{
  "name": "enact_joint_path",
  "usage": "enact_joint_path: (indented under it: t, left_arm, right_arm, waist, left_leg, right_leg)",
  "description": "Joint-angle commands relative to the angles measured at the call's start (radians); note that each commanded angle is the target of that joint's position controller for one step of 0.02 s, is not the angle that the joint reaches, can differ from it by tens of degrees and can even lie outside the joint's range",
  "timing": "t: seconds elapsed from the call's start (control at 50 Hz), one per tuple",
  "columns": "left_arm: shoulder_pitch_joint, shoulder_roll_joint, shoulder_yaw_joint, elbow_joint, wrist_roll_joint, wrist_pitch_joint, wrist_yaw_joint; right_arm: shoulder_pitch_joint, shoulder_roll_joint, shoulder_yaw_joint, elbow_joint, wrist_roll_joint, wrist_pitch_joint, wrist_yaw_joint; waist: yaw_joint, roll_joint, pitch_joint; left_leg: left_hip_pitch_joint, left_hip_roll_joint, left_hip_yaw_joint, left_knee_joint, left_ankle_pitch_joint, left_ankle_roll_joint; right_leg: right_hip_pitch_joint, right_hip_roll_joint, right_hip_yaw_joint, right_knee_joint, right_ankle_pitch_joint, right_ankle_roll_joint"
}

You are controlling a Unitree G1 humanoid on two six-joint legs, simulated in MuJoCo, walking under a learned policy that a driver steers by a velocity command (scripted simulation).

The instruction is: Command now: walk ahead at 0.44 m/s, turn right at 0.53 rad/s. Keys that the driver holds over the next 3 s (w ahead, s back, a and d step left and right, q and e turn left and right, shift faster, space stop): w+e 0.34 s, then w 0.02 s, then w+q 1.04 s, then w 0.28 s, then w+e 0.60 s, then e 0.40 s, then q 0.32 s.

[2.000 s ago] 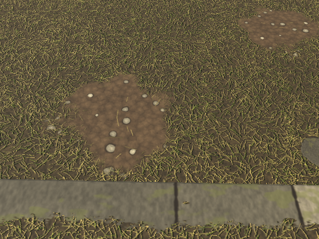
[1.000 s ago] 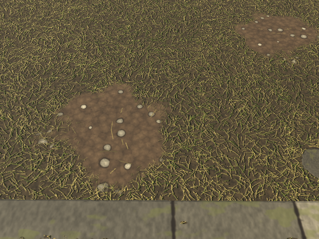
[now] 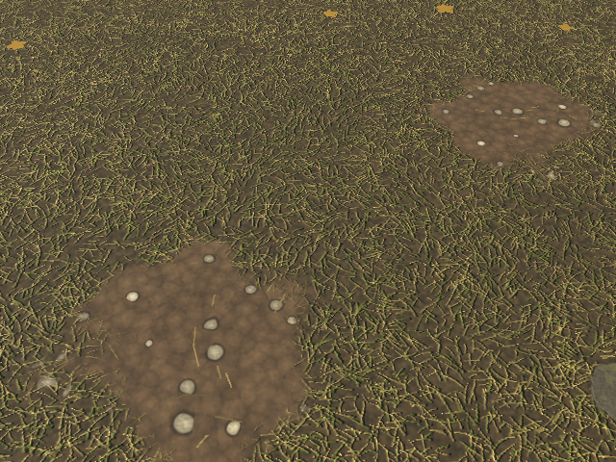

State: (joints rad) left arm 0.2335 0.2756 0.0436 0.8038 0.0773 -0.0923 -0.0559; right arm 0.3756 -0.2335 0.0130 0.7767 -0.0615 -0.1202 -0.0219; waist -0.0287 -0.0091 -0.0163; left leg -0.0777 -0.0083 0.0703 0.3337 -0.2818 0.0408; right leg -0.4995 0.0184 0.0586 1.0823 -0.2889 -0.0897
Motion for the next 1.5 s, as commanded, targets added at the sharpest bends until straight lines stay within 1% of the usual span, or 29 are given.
enact_joint_path:
  t: [0.02, 0.12, 0.24, 0.3, 0.32, 0.34, 0.36, 0.38, 0.46, 0.54, 0.72, 0.74, 0.76, 0.82, 0.86, 0.88, 0.9, 0.92, 0.94, 0.96, 1.0, 1.04, 1.12, 1.24, 1.26, 1.28, 1.3, 1.34, 1.5]
  left_arm:
    - [-0.123, -0.007, -0.006, -0.076, -0.025, -0.004, -0.033]
    - [-0.262, -0.039, -0.027, -0.108, -0.033, 0.006, -0.061]
    - [-0.254, 0.071, 0.015, -0.133, -0.034, 0.008, -0.040]
    - [0.027, 0.167, 0.060, -0.054, -0.064, -0.026, -0.007]
    - [0.240, 0.198, 0.081, 0.011, -0.036, -0.020, 0.018]
    - [0.424, 0.189, 0.063, 0.063, -0.020, -0.012, 0.020]
    - [0.514, 0.156, 0.063, 0.110, -0.003, -0.030, 0.017]
    - [0.371, 0.165, 0.068, 0.090, -0.024, -0.053, 0.017]
    - [-0.003, -0.044, -0.024, 0.028, -0.026, -0.043, -0.001]
    - [0.097, -0.007, -0.026, 0.060, 0.014, -0.079, 0.054]
    - [0.443, -0.010, -0.084, 0.185, 0.005, -0.042, 0.053]
    - [0.358, 0.078, -0.025, 0.192, -0.124, -0.009, 0.100]
    - [0.374, 0.079, -0.028, 0.197, -0.119, 0.007, 0.115]
    - [0.383, 0.027, -0.030, 0.204, -0.091, 0.032, 0.108]
    - [0.288, 0.037, -0.024, 0.188, -0.070, 0.020, 0.075]
    - [0.273, 0.007, -0.021, 0.173, -0.066, -0.007, 0.058]
    - [0.445, -0.034, -0.051, 0.151, -0.090, -0.033, 0.033]
    - [0.345, 0.067, -0.036, 0.078, -0.114, -0.054, 0.033]
    - [0.206, 0.064, -0.041, -0.006, -0.144, -0.066, 0.041]
    - [0.072, 0.068, -0.030, -0.036, -0.121, -0.054, 0.076]
    - [0.104, 0.072, -0.017, -0.046, -0.095, -0.037, 0.103]
    - [0.094, 0.054, -0.001, -0.060, -0.062, -0.017, 0.106]
    - [-0.062, 0.013, -0.002, -0.108, -0.076, -0.022, 0.091]
    - [-0.065, 0.104, 0.044, -0.125, -0.086, -0.022, 0.074]
    - [0.052, 0.138, 0.057, -0.106, -0.077, -0.026, 0.078]
    - [0.161, 0.232, 0.080, -0.086, -0.056, -0.019, 0.078]
    - [0.181, 0.205, 0.081, -0.081, -0.070, -0.019, 0.071]
    - [0.079, 0.127, 0.059, -0.110, -0.069, -0.015, 0.075]
    - [0.062, 0.090, 0.059, -0.028, -0.080, -0.026, 0.063]
  right_arm:
    - [0.024, -0.083, -0.010, -0.034, -0.009, -0.009, -0.021]
    - [0.171, -0.117, -0.021, 0.074, -0.013, 0.000, 0.008]
    - [0.149, -0.177, -0.033, 0.129, -0.044, 0.003, 0.048]
    - [0.105, -0.254, -0.050, 0.126, -0.052, -0.006, 0.050]
    - [0.175, -0.181, -0.020, 0.143, -0.096, -0.011, 0.070]
    - [0.292, -0.039, 0.031, 0.125, -0.101, -0.015, 0.105]
    - [-0.054, -0.116, 0.002, 0.047, -0.014, -0.017, 0.115]
    - [-0.148, -0.126, -0.001, 0.006, 0.015, -0.020, 0.097]
    - [-0.003, -0.059, 0.020, 0.057, -0.039, 0.050, 0.060]
    - [-0.076, 0.004, 0.035, 0.019, -0.083, 0.046, 0.091]
    - [-0.427, -0.068, 0.009, -0.083, -0.043, 0.062, 0.083]
    - [-0.533, -0.053, -0.015, -0.121, 0.164, 0.037, 0.090]
    - [-0.531, -0.039, -0.007, -0.122, 0.177, 0.029, 0.097]
    - [-0.476, -0.003, -0.005, -0.097, 0.103, 0.028, 0.130]
    - [-0.060, -0.093, -0.067, 0.036, 0.098, 0.047, 0.111]
    - [0.123, -0.157, -0.084, 0.097, 0.089, 0.065, 0.092]
    - [0.161, -0.208, -0.080, 0.108, 0.063, 0.056, 0.079]
    - [0.194, -0.209, -0.099, 0.098, 0.086, 0.068, 0.068]
    - [0.159, -0.229, -0.110, 0.089, 0.080, 0.079, 0.044]
    - [-0.008, -0.177, -0.101, 0.047, 0.076, 0.091, 0.029]
    - [-0.159, -0.187, -0.092, -0.002, 0.050, 0.049, 0.023]
    - [-0.277, -0.151, -0.087, -0.037, 0.069, 0.049, 0.022]
    - [-0.159, -0.183, -0.109, -0.010, 0.086, 0.056, -0.007]
    - [-0.073, -0.116, -0.109, -0.009, 0.092, 0.084, -0.003]
    - [-0.073, -0.055, -0.091, -0.020, 0.083, 0.080, 0.003]
    - [0.031, -0.003, -0.074, -0.052, 0.102, 0.065, 0.006]
    - [0.020, -0.090, -0.086, -0.056, 0.105, 0.055, 0.008]
    - [-0.122, -0.157, -0.111, -0.068, 0.086, 0.065, 0.003]
    - [-0.193, -0.062, -0.106, -0.096, 0.077, 0.084, 0.016]
  waist:
    - [-0.014, 0.079, 0.050]
    - [-0.044, 0.089, 0.086]
    - [0.051, 0.125, 0.096]
    - [0.174, 0.104, 0.010]
    - [0.212, -0.017, -0.167]
    - [0.186, -0.161, -0.453]
    - [0.318, -0.028, -0.160]
    - [0.251, -0.016, 0.022]
    - [-0.028, -0.014, 0.084]
    - [0.038, 0.015, 0.022]
    - [0.176, -0.010, 0.179]
    - [0.183, 0.032, 0.237]
    - [0.175, 0.060, 0.203]
    - [0.176, -0.003, 0.119]
    - [-0.043, 0.049, -0.069]
    - [-0.119, 0.172, -0.114]
    - [-0.051, 0.282, -0.380]
    - [-0.139, 0.210, -0.514]
    - [-0.128, 0.137, -0.452]
    - [-0.085, -0.067, -0.273]
    - [0.043, -0.044, -0.121]
    - [0.118, -0.018, 0.037]
    - [0.044, 0.094, -0.063]
    - [0.070, 0.085, -0.050]
    - [0.121, 0.008, -0.109]
    - [0.097, -0.304, -0.228]
    - [0.111, -0.324, -0.218]
    - [0.119, -0.121, -0.052]
    - [0.049, -0.065, 0.005]
  left_leg:
    - [0.198, 0.264, -0.173, -0.205, 0.359, 0.154]
    - [0.152, 0.239, 0.021, -0.203, 0.692, 0.152]
    - [0.094, 0.267, 0.138, -0.086, 0.993, 0.091]
    - [-0.127, 0.237, 0.172, 0.309, 1.185, 0.000]
    - [-0.405, 0.199, 0.122, 0.658, 0.763, -0.072]
    - [-0.639, 0.013, 0.003, 1.053, -0.290, -0.158]
    - [-0.886, -0.029, -0.163, 1.159, -0.252, -0.109]
    - [-0.916, 0.041, -0.213, 1.141, -0.199, -0.071]
    - [-0.497, 0.148, -0.186, 0.903, -0.064, 0.005]
    - [-0.597, 0.166, -0.184, 0.679, 0.427, 0.007]
    - [-0.733, 0.141, -0.118, 0.205, 0.695, 0.010]
    - [-0.747, 0.061, -0.215, 0.235, 0.662, 0.013]
    - [-0.765, 0.052, -0.196, 0.206, 0.672, 0.015]
    - [-0.531, 0.038, -0.070, 0.056, 0.661, 0.024]
    - [0.002, -0.012, -0.006, 0.045, 0.693, 0.086]
    - [0.348, 0.107, -0.125, 0.127, 0.995, 0.173]
    - [0.783, 0.335, -0.441, 0.449, 1.202, 0.356]
    - [0.829, 0.373, -0.584, 0.322, 0.873, 0.443]
    - [0.754, 0.378, -0.697, 0.142, 0.316, 0.420]
    - [0.447, 0.334, -0.709, -0.012, 0.077, 0.339]
    - [0.031, 0.369, -0.787, -0.059, 0.195, 0.367]
    - [-0.396, 0.163, -0.444, -0.092, 0.327, 0.269]
    - [-0.422, 0.073, -0.328, -0.068, 0.357, 0.222]
    - [-0.280, 0.064, -0.476, 0.146, -0.033, 0.122]
    - [-0.390, -0.001, -0.395, 0.363, -0.112, 0.081]
    - [-0.646, -0.127, -0.241, 0.690, -0.305, 0.030]
    - [-0.807, -0.061, -0.236, 0.876, -0.299, 0.013]
    - [-0.830, 0.010, -0.221, 0.941, -0.113, 0.006]
    - [-0.702, 0.065, -0.206, 0.632, 0.147, -0.018]
  right_leg:
    - [-0.302, -0.077, -0.008, -0.041, 0.140, 0.026]
    - [-0.235, -0.069, -0.111, -0.337, 0.282, 0.076]
    - [0.002, 0.020, -0.141, -0.352, 0.194, -0.017]
    - [0.477, 0.127, -0.158, -0.386, 0.235, -0.085]
    - [0.894, 0.047, 0.042, -0.317, 0.399, -0.210]
    - [1.249, -0.241, 0.555, -0.465, 0.375, -0.472]
    - [1.059, -0.239, 0.645, -0.668, 0.218, -0.354]
    - [0.802, -0.253, 0.545, -0.695, 0.120, -0.292]
    - [-0.018, -0.207, 0.327, -0.854, 0.060, -0.254]
    - [0.032, -0.114, 0.139, -0.743, 0.119, -0.175]
    - [0.378, -0.189, 0.172, -0.482, -0.028, -0.141]
    - [0.299, -0.214, 0.167, -0.408, 0.120, -0.116]
    - [0.382, -0.211, 0.122, -0.340, 0.191, -0.093]
    - [0.410, -0.163, 0.016, -0.181, 0.419, -0.040]
    - [0.234, -0.123, -0.047, 0.211, 0.645, -0.021]
    - [-0.099, -0.017, -0.124, 0.689, 0.041, 0.053]
    - [-0.440, -0.007, 0.007, 0.975, -0.521, 0.095]
    - [-0.529, -0.032, 0.064, 0.941, -0.471, 0.130]
    - [-0.646, -0.075, 0.066, 0.788, -0.320, 0.112]
    - [-0.591, -0.086, -0.008, 0.707, -0.195, 0.112]
    - [-0.455, -0.125, 0.075, 0.527, -0.063, 0.125]
    - [-0.177, -0.152, 0.040, 0.075, -0.012, 0.163]
    - [0.136, -0.050, -0.003, -0.391, 0.365, 0.187]
    - [0.256, -0.052, 0.028, -0.568, 0.177, 0.093]
    - [0.448, -0.163, 0.122, -0.588, 0.109, 0.046]
    - [0.721, -0.399, 0.524, -0.705, -0.113, -0.096]
    - [0.747, -0.458, 0.772, -0.782, -0.362, -0.137]
    - [0.567, -0.373, 0.505, -0.790, -0.213, -0.076]
    - [0.410, -0.274, 0.102, -0.913, 0.268, -0.093]
